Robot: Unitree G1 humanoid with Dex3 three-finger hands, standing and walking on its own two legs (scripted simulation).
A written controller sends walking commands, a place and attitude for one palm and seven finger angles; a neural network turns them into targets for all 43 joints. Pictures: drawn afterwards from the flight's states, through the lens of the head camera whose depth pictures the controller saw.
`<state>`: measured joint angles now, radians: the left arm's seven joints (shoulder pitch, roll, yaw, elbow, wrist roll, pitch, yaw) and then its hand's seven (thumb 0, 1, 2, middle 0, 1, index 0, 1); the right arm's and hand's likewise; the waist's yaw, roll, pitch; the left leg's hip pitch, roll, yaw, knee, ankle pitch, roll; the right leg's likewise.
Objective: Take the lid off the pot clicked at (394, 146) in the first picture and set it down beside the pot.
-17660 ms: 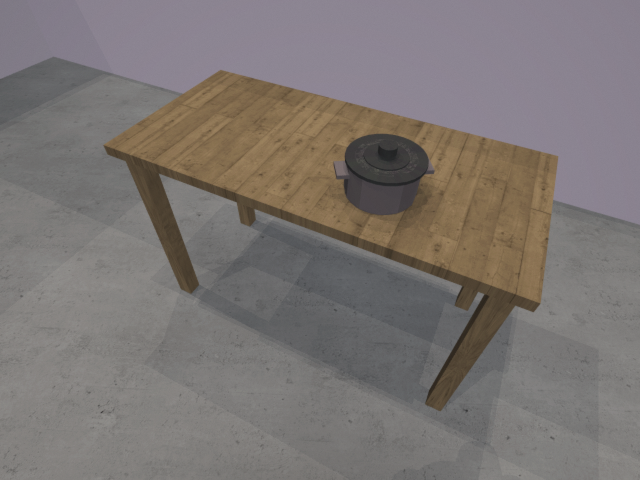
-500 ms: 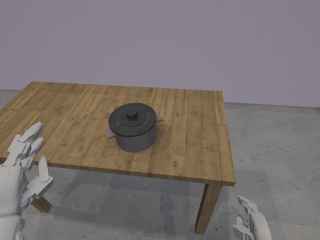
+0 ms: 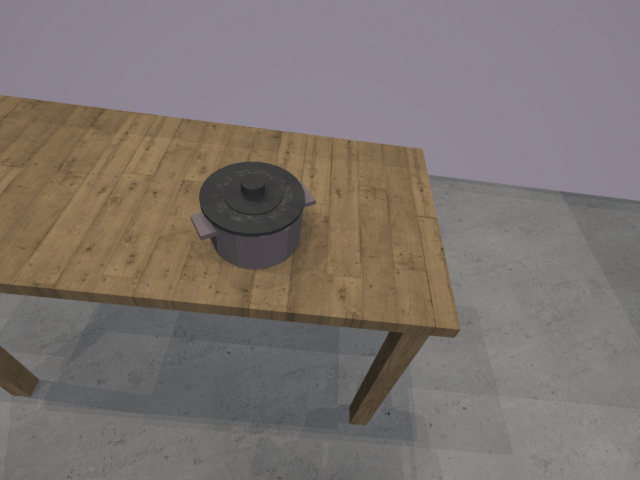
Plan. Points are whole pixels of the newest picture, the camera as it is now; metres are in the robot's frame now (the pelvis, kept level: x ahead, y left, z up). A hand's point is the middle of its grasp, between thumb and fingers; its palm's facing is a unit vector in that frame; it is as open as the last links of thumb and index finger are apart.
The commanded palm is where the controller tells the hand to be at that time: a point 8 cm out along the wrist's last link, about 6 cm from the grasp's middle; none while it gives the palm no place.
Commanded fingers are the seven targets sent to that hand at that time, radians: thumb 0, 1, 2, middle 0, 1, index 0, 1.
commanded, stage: come to a stop and stand still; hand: left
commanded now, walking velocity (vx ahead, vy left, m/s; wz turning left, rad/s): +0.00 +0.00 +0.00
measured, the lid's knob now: (253, 185) +0.55 +0.13 +0.03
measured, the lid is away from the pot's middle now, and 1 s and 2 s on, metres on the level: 0.01 0.01 0.01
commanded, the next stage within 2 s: look again from close up in 0.68 s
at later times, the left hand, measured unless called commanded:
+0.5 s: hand out of the picture -0.02 +0.19 -0.17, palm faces -0.04 -0.99 -0.14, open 7.3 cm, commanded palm none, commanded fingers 0.00 0.90 0.90 -0.20 -0.30 -0.20 -0.30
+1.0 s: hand out of the picture +0.00 +0.17 -0.17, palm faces -0.06 -0.99 -0.13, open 7.3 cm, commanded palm none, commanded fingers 0.00 0.90 0.90 -0.20 -0.30 -0.20 -0.30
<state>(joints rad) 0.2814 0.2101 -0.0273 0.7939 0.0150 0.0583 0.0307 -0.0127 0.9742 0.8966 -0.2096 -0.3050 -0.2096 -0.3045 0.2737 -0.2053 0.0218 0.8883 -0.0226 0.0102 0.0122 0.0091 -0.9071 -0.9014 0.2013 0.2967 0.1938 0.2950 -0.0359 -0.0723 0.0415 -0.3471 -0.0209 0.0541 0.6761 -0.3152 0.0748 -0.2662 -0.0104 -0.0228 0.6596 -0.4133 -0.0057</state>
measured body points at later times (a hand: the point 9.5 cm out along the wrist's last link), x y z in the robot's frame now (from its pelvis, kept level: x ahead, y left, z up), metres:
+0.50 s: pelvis +0.01 +0.03 +0.01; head +0.04 +0.05 +0.46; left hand -0.02 +0.24 -0.15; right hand +0.00 -0.19 -0.14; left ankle +0.03 +0.07 -0.72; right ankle -0.03 -0.13 -0.72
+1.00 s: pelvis +0.03 +0.02 +0.02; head +0.06 +0.05 +0.46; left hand +0.01 +0.23 -0.16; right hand +0.00 -0.19 -0.13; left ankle +0.03 +0.07 -0.72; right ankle -0.03 -0.13 -0.72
